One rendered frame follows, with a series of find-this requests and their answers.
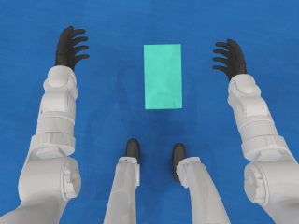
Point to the carton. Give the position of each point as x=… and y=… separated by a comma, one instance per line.
x=162, y=75

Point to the robot right upper arm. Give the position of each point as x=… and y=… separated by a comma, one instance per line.
x=274, y=185

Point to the robot left upper arm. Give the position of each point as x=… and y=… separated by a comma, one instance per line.
x=46, y=187

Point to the robot right hand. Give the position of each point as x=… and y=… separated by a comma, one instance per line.
x=235, y=63

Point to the left robot forearm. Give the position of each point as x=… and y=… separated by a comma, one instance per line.
x=54, y=136

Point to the right robot foot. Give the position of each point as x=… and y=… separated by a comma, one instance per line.
x=178, y=154

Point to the robot left hand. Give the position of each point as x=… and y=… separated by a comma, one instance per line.
x=65, y=53

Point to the robot right shin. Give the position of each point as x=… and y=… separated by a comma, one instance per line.
x=178, y=171

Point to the right robot forearm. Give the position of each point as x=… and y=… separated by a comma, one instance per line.
x=260, y=139

